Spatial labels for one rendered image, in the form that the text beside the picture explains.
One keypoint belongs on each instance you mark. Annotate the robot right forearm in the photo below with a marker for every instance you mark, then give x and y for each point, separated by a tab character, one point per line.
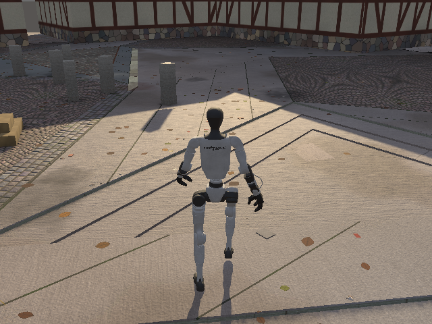
252	184

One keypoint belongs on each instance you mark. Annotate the robot right upper arm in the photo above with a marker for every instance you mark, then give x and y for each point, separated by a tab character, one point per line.
240	153

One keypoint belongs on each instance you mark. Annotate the robot left hand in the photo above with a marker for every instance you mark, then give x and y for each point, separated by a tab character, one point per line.
179	180

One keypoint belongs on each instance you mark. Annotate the robot right hand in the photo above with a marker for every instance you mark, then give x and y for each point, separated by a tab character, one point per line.
259	201

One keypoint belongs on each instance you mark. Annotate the robot left foot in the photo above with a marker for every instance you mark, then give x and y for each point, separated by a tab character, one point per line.
199	285

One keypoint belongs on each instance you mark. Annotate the robot left forearm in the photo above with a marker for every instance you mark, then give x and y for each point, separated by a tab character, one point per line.
181	173

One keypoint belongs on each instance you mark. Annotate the robot left upper arm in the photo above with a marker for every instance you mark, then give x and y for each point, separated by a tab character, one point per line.
190	151

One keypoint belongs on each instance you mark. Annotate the robot right thigh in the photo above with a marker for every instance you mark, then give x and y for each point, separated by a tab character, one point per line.
231	197

